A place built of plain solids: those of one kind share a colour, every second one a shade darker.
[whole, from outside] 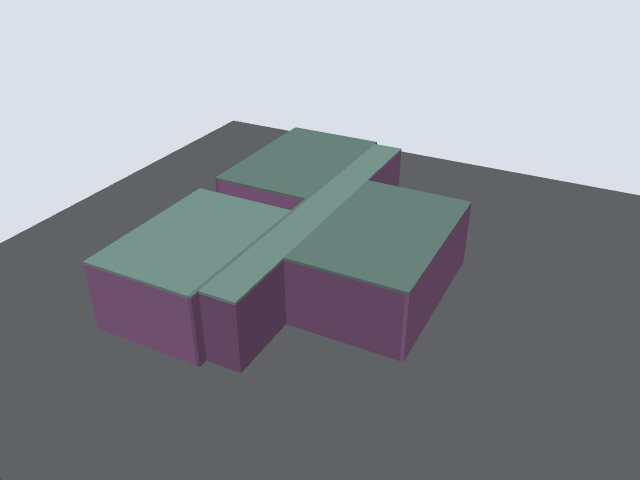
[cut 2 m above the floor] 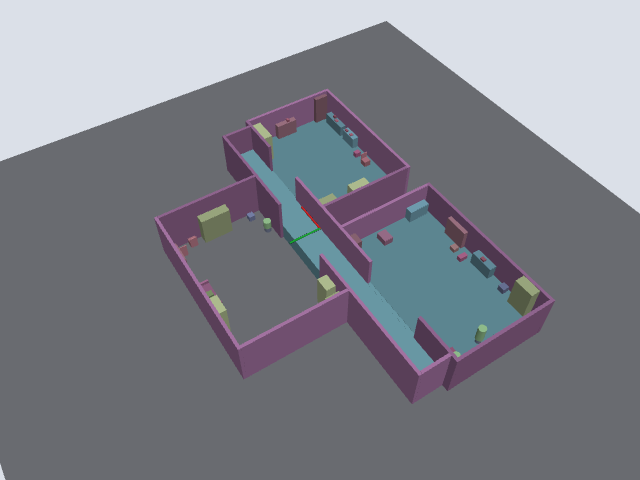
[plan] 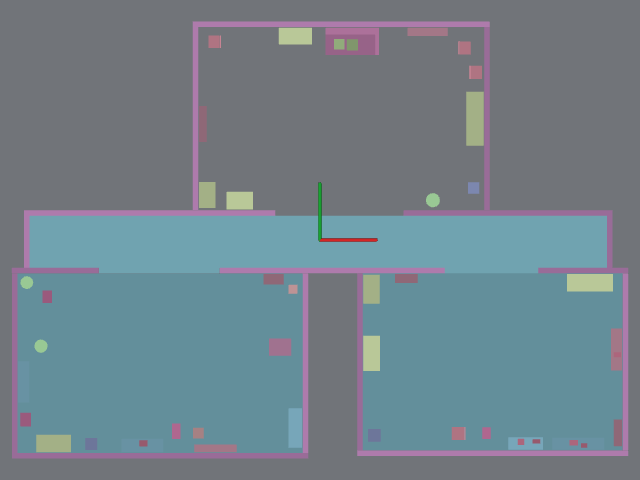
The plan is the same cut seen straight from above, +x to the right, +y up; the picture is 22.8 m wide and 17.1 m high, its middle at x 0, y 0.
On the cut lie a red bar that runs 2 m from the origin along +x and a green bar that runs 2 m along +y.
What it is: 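A storey of a split-level house; a hall and three lower rooms open beside it; the rooms' floors lie 1.11 m, 0.206 m and not at all below the hall's; a bare drop, one riser, a flush line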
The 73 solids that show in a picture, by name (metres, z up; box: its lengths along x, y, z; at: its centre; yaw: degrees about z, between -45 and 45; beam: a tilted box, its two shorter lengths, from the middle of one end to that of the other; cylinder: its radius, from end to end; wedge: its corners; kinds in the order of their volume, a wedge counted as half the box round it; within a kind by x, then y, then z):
{
 "floor_1": {"box": [4.3, 0.2, 1.16], "at": [-5.73, -1.09, 0.53]},
 "floor_2": {"box": [10.16, 6.4, 1.16], "at": [-5.7, -4.39, 0.53]},
 "floor_3": {"box": [20.57, 1.85, 1.16], "at": [-0.06, -0.06, 0.53]},
 "floor_4": {"box": [3.33, 0.2, 0.96], "at": [6.11, -1.09, 0.43]},
 "floor_5": {"box": [9.26, 6.31, 0.96], "at": [6.15, -4.34, 0.43]},
 "wall_1": {"box": [0.2, 6.4, 4.1], "at": [-10.88, -4.39, 2.0]},
 "wall_2": {"box": [0.2, 1.85, 4.1], "at": [-10.45, -0.06, 2.0]},
 "wall_3": {"box": [3.1, 0.2, 4.1], "at": [-9.43, -1.09, 2.0]},
 "wall_4": {"box": [8.96, 0.2, 4.1], "at": [-6.07, 0.96, 2.0]},
 "wall_5": {"box": [10.56, 0.2, 4.1], "at": [-5.7, -7.69, 2.0]},
 "wall_6": {"box": [0.2, 6.52, 4.1], "at": [-4.43, 4.33, 2.0]},
 "wall_7": {"box": [0.2, 6.4, 4.1], "at": [-0.52, -4.39, 2.0]},
 "wall_8": {"box": [8.02, 0.2, 4.1], "at": [0.43, -1.09, 2.0]},
 "wall_9": {"box": [10.58, 0.2, 4.1], "at": [0.76, 7.69, 2.0]},
 "wall_10": {"box": [0.2, 6.31, 4.1], "at": [1.42, -4.34, 2.0]},
 "wall_11": {"box": [0.2, 6.52, 4.1], "at": [5.95, 4.33, 2.0]},
 "wall_12": {"box": [9.66, 0.2, 4.1], "at": [6.15, -7.59, 2.0]},
 "wall_13": {"box": [7.45, 0.2, 4.1], "at": [6.7, 0.96, 2.0]},
 "wall_14": {"box": [3.21, 0.2, 4.1], "at": [9.38, -1.09, 2.0]},
 "wall_15": {"box": [0.2, 1.85, 4.1], "at": [10.32, -0.06, 2.0]},
 "wall_16": {"box": [0.2, 6.31, 4.1], "at": [10.88, -4.34, 2.0]},
 "roof_1": {"box": [10.56, 6.6, 0.16], "at": [-5.7, -4.49, 4.13]},
 "roof_2": {"box": [20.97, 2.05, 0.16], "at": [-0.06, 0.04, 4.13]},
 "roof_3": {"box": [21.96, 0.2, 0.16], "at": [0.0, -1.09, 4.13]},
 "roof_4": {"box": [10.58, 6.72, 0.16], "at": [0.76, 4.42, 4.13]},
 "roof_5": {"box": [9.66, 6.51, 0.16], "at": [6.15, -4.44, 4.13]},
 "wardrobe_1": {"box": [1.23, 0.63, 2.14], "at": [-9.49, -7.25, 2.18]},
 "wardrobe_2": {"box": [0.59, 0.93, 2.24], "at": [-4.02, 1.6, 1.07]},
 "wardrobe_3": {"box": [0.95, 0.63, 2.22], "at": [-2.86, 1.4, 1.06]},
 "wardrobe_4": {"box": [1.19, 0.6, 2.24], "at": [-0.88, 7.27, 1.07]},
 "wardrobe_5": {"box": [0.59, 1.26, 2.17], "at": [1.84, -4.04, 2.0]},
 "wardrobe_6": {"box": [0.59, 1.04, 2.09], "at": [1.84, -1.76, 1.95]},
 "wardrobe_7": {"box": [0.62, 1.93, 2.0], "at": [5.52, 4.32, 0.95]},
 "wardrobe_8": {"box": [1.64, 0.63, 2.07], "at": [9.62, -1.52, 1.94]},
 "case_1": {"box": [0.28, 1.28, 2.07], "at": [-4.17, 4.13, 0.98]},
 "case_2": {"box": [1.52, 0.29, 1.35], "at": [-3.72, -7.42, 1.79]},
 "case_3": {"box": [0.72, 0.38, 1.91], "at": [-1.65, -1.4, 2.07]},
 "case_4": {"box": [0.82, 0.33, 1.53], "at": [3.08, -1.37, 1.67]},
 "case_5": {"box": [1.44, 0.3, 1.97], "at": [3.83, 7.42, 0.93]},
 "case_6": {"box": [0.39, 1.5, 1.11], "at": [10.56, -3.9, 1.46]},
 "case_7": {"box": [0.29, 0.96, 2.03], "at": [10.61, -6.87, 1.92]},
 "sideboard_1": {"box": [0.4, 1.47, 0.81], "at": [-10.56, -5.05, 1.52]},
 "sideboard_2": {"box": [1.49, 0.49, 0.85], "at": [-6.33, -7.32, 1.54]},
 "sideboard_3": {"box": [0.49, 1.41, 0.87], "at": [-0.88, -6.7, 1.55]},
 "sideboard_4": {"box": [1.25, 0.45, 0.84], "at": [7.32, -7.25, 1.33]},
 "sideboard_5": {"box": [1.86, 0.43, 0.79], "at": [9.2, -7.26, 1.3]},
 "sofa_1": {"box": [0.14, 0.73, 0.68], "at": [0.26, 6.96, 0.29]},
 "sofa_2": {"box": [1.64, 0.73, 0.49], "at": [1.15, 6.96, 0.2]},
 "sofa_3": {"box": [1.91, 0.24, 0.85], "at": [1.15, 7.44, 0.38]},
 "sofa_4": {"box": [0.14, 0.73, 0.68], "at": [2.04, 6.96, 0.29]},
 "bush_1": {"cylinder": 0.23, "from": [-10.44, -1.52, 1.52], "to": [-10.44, -1.52, 2.52]},
 "bush_2": {"cylinder": 0.23, "from": [-9.94, -3.78, 1.47], "to": [-9.94, -3.78, 2.43]},
 "bush_3": {"cylinder": 0.25, "from": [4.02, 1.42, 0.36], "to": [4.02, 1.42, 0.9]},
 "chair_1": {"box": [0.41, 0.45, 0.51], "at": [-3.77, 7.06, 0.2]},
 "chair_2": {"box": [0.44, 0.47, 0.4], "at": [4.91, -6.89, 1.11]},
 "chair_3": {"box": [0.05, 0.47, 0.96], "at": [4.95, 6.84, 0.43]},
 "chair_4": {"box": [0.4, 0.47, 0.46], "at": [5.17, 6.84, 0.18]},
 "chair_5": {"box": [0.06, 0.48, 0.83], "at": [5.34, 5.97, 0.37]},
 "chair_6": {"box": [0.4, 0.48, 0.51], "at": [5.57, 5.97, 0.2]},
 "pouf_1": {"box": [0.43, 0.43, 0.39], "at": [-8.15, -7.27, 1.31]},
 "pouf_2": {"box": [0.46, 0.46, 0.38], "at": [1.94, -6.96, 1.1]},
 "pouf_3": {"box": [0.41, 0.41, 0.44], "at": [5.47, 1.85, 0.17]},
 "lowtable_1": {"box": [0.79, 0.62, 0.42], "at": [-1.42, -3.82, 1.32]},
 "toybox_1": {"box": [0.39, 0.49, 0.32], "at": [-10.49, -6.4, 1.27]},
 "toybox_2": {"box": [0.34, 0.45, 0.28], "at": [-9.72, -2.02, 1.25]},
 "toybox_3": {"box": [0.3, 0.55, 0.32], "at": [-5.12, -6.82, 1.27]},
 "toybox_4": {"box": [0.31, 0.42, 0.38], "at": [5.93, -6.88, 1.1]},
 "basket_1": {"box": [0.38, 0.38, 0.3], "at": [-4.33, -6.88, 1.26]},
 "basket_2": {"box": [0.32, 0.32, 0.32], "at": [-0.96, -1.76, 1.28]},
 "cushion_1": {"box": [0.38, 0.38, 0.11], "at": [0.69, 6.98, 0.5]},
 "cushion_2": {"box": [0.4, 0.4, 0.13], "at": [1.15, 6.95, 0.51]},
 "books_1": {"box": [0.3, 0.22, 0.12], "at": [-6.29, -7.24, 2.02]},
 "books_2": {"box": [0.3, 0.2, 0.05], "at": [9.04, -7.22, 1.72]}
}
